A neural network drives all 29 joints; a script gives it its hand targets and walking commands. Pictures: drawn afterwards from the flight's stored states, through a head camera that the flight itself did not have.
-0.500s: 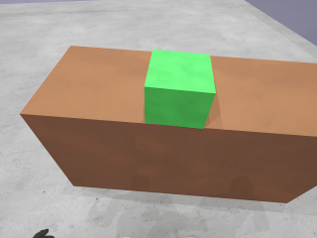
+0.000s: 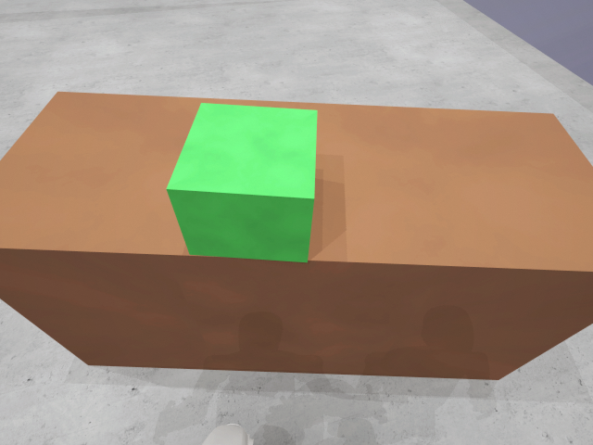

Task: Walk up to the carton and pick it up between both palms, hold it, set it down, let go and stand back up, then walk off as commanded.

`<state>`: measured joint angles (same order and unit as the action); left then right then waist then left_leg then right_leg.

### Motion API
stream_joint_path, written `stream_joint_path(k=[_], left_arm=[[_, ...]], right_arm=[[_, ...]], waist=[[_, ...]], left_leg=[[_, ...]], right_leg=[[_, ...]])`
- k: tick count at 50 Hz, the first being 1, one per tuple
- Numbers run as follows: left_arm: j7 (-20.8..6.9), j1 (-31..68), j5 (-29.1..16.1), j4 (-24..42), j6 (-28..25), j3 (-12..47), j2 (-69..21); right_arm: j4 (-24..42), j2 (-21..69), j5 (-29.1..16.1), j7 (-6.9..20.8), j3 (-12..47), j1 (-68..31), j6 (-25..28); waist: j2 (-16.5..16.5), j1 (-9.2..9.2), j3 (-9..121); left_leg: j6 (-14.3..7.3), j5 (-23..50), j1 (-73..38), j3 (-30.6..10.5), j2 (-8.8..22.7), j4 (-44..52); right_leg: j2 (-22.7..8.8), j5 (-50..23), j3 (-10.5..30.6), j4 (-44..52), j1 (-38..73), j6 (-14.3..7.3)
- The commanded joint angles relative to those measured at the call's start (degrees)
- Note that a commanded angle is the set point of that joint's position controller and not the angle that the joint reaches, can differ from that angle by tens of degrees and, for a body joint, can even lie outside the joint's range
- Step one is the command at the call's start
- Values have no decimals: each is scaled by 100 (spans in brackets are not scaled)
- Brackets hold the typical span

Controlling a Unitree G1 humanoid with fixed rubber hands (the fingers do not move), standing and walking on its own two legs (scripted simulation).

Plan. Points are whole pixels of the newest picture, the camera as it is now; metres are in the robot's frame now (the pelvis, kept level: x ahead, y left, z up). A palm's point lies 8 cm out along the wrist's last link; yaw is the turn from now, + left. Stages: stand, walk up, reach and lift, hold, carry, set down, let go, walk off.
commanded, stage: walk up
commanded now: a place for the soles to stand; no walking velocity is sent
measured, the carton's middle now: (253, 182) +0.54 +0.07 +0.01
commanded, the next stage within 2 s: none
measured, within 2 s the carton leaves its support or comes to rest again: neither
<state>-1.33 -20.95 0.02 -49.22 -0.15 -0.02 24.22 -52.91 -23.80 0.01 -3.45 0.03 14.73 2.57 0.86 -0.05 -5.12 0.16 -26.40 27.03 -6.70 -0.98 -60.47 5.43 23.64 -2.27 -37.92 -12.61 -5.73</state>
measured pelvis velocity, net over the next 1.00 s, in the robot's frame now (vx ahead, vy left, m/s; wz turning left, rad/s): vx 0.02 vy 0.03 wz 0.02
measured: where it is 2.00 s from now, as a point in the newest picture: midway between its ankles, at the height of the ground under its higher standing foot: outside the picture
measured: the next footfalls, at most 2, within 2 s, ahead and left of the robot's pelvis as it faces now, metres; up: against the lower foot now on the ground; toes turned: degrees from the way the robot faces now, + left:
left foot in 0.18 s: +0.13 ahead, +0.12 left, +0.00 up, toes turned -3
right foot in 0.40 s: +0.06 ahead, -0.11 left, +0.00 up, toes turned -2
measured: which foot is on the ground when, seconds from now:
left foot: up 0.00-0.16, down 0.18-1.00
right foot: down 0.00-0.20, up 0.22-0.38, down 0.40-1.00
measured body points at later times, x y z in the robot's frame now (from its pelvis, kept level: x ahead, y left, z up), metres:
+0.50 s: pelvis +0.02 +0.01 +0.00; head +0.05 +0.02 +0.45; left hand +0.11 +0.33 -0.11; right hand +0.11 -0.31 -0.11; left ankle +0.09 +0.12 -0.72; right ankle +0.02 -0.11 -0.72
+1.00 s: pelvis +0.02 +0.03 +0.00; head +0.05 +0.03 +0.45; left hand +0.12 +0.35 -0.11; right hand +0.13 -0.28 -0.12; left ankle +0.09 +0.12 -0.72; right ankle +0.02 -0.10 -0.72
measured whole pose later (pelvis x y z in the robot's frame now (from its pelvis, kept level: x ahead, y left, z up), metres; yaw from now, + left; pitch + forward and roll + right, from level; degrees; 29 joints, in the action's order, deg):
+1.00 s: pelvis +0.02 +0.03 +0.00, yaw +1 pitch -3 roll -2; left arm 0.3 -10.8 0.0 -49.2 -1.1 0.0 24.1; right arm -53.0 -23.6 0.0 1.1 0.0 8.1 -0.6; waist -1.8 -0.1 -6.4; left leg -2.4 -15.6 21.9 -3.0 -2.7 -40.7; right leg -1.3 21.9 -3.0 -39.1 -14.2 0.3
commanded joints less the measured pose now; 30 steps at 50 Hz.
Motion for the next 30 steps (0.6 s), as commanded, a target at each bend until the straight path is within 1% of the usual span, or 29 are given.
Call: stream_joint_path(k=[1,2,3,4,5,6,7,8,9,10,11,12,13,14,15,16,17,18,19,20,21,22,23,24,25,26,27,29,30], left_arm=[[267,-325,135,448,-146,-816,1334],[284,-429,115,430,-141,-791,1284],[296,-457,111,416,-128,-771,1264],[294,-373,107,386,-133,-745,1272],[293,-267,47,397,-134,-727,1256],[306,56,-3,412,-130,-687,1238],[306,374,-30,492,-140,-652,1148],[310,535,-59,541,-202,-582,912],[283,377,-122,538,-223,-488,712],[278,468,-68,434,-106,-569,944],[279,598,-32,384,-12,-589,1147],[239,541,-41,327,-1,-539,1069],[176,479,-9,262,7,-515,984],[136,348,-16,168,18,-508,938],[104,195,-12,96,15,-490,900],[92,107,-20,33,-6,-486,874],[121,87,-10,-101,-44,-498,820],[161,195,38,-200,-88,-503,781],[207,199,74,-193,-136,-487,812],[265,258,167,-177,-185,-518,963],[315,405,220,-110,-218,-546,1249],[334,754,140,-42,-249,-646,1651],[325,1017,161,14,-291,-656,1705],[326,1132,177,42,-319,-659,1693],[322,1124,153,48,-343,-637,1581],[319,1146,114,63,-332,-589,1539],[308,1187,101,103,-334,-583,1511],[285,1234,42,180,-291,-567,1373],[272,1200,-10,171,-257,-531,1256]], right_arm=[[408,-1137,-31,26,-422,-211,-2],[435,-1104,-21,35,-391,-353,18],[508,-1066,18,42,-352,-458,40],[512,-1022,42,48,-339,-442,64],[453,-956,52,57,-316,-376,107],[339,-925,94,55,-335,-91,126],[164,-961,100,31,-390,346,188],[49,-1160,188,15,-461,650,220],[126,-1442,208,-25,-552,671,224],[231,-1486,98,-41,-536,367,172],[220,-1477,0,-30,-531,215,143],[296,-1338,9,-14,-435,-241,104],[334,-1272,82,-4,-393,-497,67],[350,-1260,102,26,-369,-702,35],[310,-1291,167,71,-353,-748,-6],[298,-1304,174,123,-379,-725,-58],[261,-1266,165,169,-376,-622,-109],[213,-1248,120,216,-365,-634,-186],[241,-1173,124,239,-355,-703,-227],[294,-1060,58,248,-326,-778,-235],[349,-830,18,268,-268,-807,-242],[321,-890,25,271,-350,-919,-297],[255,-1081,32,259,-417,-812,-315],[226,-1135,15,285,-435,-642,-297],[230,-1120,38,320,-440,-547,-269],[242,-1086,68,350,-458,-563,-222],[246,-1132,69,370,-492,-482,-186],[221,-1198,70,383,-490,-460,-134],[254,-1389,73,371,-498,-555,-113]], waist=[[138,463,237],[91,563,210],[125,573,336],[151,503,343],[221,427,437],[121,192,528],[-66,-121,747],[-502,-327,1172],[-1092,-367,1512],[-1328,-362,1314],[-722,-245,887],[-498,-6,455],[-593,64,285],[-862,175,-12],[-1169,188,-50],[-1273,170,159],[-1081,187,318],[-1125,193,313],[-1266,215,563],[-1025,258,592],[-417,212,472],[57,199,94],[255,139,-105],[281,83,-14],[187,22,92],[205,2,91],[177,-62,317],[-81,-29,596],[-118,7,894]], left_leg=[[-208,380,1297,501,82,1140],[-203,416,1220,643,126,1436],[-211,490,1111,749,142,1909],[-253,536,859,815,190,2155],[-323,736,311,925,170,2511],[-398,1335,-464,1036,32,2985],[-500,2537,-1546,886,99,3652],[-914,3175,-2642,-48,500,3637],[-1576,4385,-3452,-1742,1615,3468],[-2221,4205,-3018,-2771,2252,3421],[-2314,3035,-2025,-2715,2269,3608],[-2010,2150,-1306,-2202,2016,3768],[-1726,1629,-898,-1911,1727,3861],[-1455,1104,-355,-1591,1458,3979],[-1265,496,-356,-1339,1141,4068],[-1210,382,-666,-1319,1051,3859],[-1108,511,-713,-1335,986,3716],[-900,893,-592,-1117,860,3478],[-779,1314,-691,-1018,804,3197],[-573,1523,-347,-990,695,2887],[-329,1377,-65,-686,257,2355],[-182,551,51,-279,-261,1811],[-174,-228,-116,-231,-69,1342],[-199,-337,-251,-196,22,1082],[-237,-292,-353,-91,52,1167],[-266,-37,-650,-13,111,1582],[-301,736,-863,60,116,2052],[-430,2833,-1374,-293,379,2668],[-625,3347,-1521,-741,638,2754]], right_leg=[[-1757,-4506,1709,1153,2201,594],[-1740,-4569,1674,1049,2292,649],[-1707,-4653,1615,854,2399,474],[-1789,-4694,1562,725,2187,361],[-1705,-5016,1479,554,1845,453],[-1584,-5366,1214,176,1366,497],[-1379,-5218,981,-520,759,605],[-1161,-4532,930,-1359,32,779],[-586,-2405,664,-2250,-1156,986],[-102,1476,437,-2802,-1633,995],[-438,1622,977,-2804,-1286,876],[-517,1492,903,-2447,-1097,694],[-622,1398,788,-2064,-925,604],[-692,1172,692,-1651,-676,539],[-604,1150,456,-974,-512,479],[-558,1013,302,-220,-440,471],[-547,591,174,502,-87,507],[-442,43,50,1029,297,514],[-523,-357,192,1297,489,527],[-835,-517,706,1328,690,406],[-1631,-108,1680,1735,477,181],[-2392,311,2500,2207,-106,-136],[-2689,-264,2616,1997,-480,-411],[-2766,-758,2472,1798,-490,-639],[-2643,-1257,2185,1574,-405,-685],[-2416,-1832,1747,1339,-484,-511],[-2170,-2131,1293,1076,-330,-361],[-1615,-1791,706,570,-343,81],[-1264,-1521,504,260,-259,248]])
